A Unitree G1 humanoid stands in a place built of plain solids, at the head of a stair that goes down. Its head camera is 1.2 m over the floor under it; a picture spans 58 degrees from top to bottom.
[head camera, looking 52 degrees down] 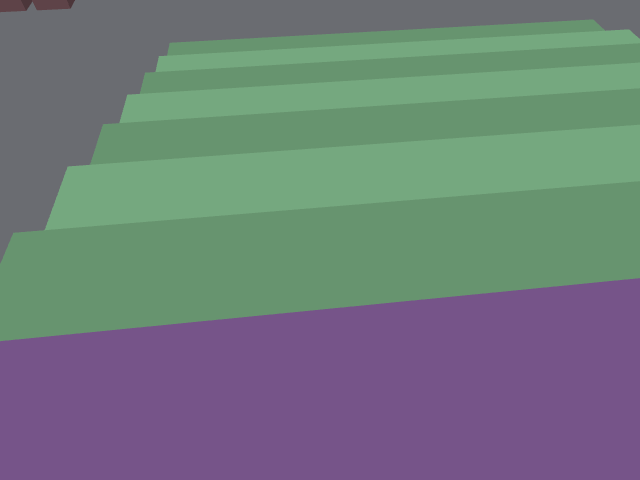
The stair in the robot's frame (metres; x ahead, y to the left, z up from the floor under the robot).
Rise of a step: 0.17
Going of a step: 0.59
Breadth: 4.86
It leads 6 degrees to the left of straight ahead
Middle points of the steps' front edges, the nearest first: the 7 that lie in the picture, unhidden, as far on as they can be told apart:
1.38 -1.16 -0.17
1.96 -1.10 -0.34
2.54 -1.03 -0.51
3.12 -0.97 -0.68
3.71 -0.90 -0.85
4.29 -0.84 -1.02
4.87 -0.78 -1.19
